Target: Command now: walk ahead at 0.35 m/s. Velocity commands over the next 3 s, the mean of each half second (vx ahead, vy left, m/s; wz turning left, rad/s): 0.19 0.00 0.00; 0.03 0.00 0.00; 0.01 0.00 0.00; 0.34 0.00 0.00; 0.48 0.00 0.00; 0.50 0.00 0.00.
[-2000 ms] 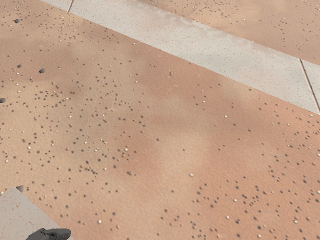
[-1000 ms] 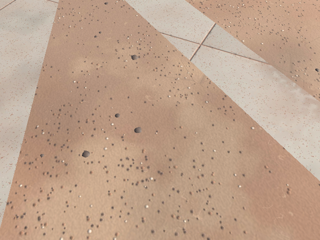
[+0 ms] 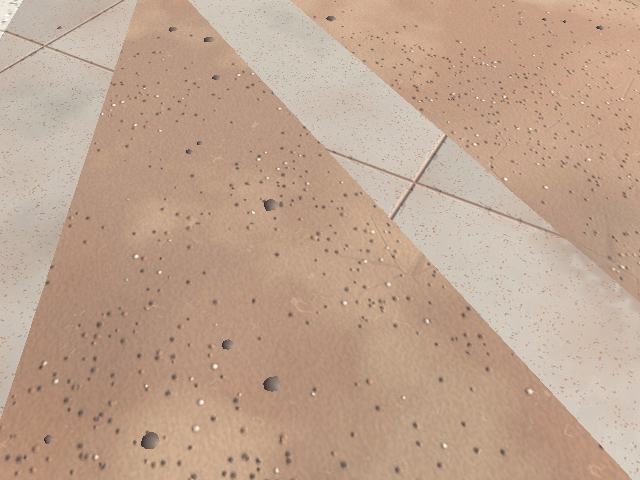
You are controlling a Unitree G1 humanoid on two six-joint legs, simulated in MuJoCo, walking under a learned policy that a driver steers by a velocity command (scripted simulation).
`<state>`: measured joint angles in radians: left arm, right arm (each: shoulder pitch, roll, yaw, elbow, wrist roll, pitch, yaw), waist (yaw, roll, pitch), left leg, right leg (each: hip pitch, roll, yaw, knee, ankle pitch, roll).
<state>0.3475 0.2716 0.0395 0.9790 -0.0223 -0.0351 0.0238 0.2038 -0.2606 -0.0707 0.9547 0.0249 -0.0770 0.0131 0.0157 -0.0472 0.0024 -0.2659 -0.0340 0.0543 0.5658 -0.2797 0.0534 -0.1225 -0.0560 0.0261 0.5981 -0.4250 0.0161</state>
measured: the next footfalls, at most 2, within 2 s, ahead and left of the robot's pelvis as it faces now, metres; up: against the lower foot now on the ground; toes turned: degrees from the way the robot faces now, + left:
right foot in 0.36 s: +0.28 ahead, -0.12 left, +0.00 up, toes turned +0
left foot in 0.66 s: +0.21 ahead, +0.11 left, +0.00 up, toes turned +2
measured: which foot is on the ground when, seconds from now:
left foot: down 0.00-0.36, up 0.38-0.64, down 0.66-1.00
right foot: down 0.00-0.00, up 0.02-0.34, down 0.36-1.00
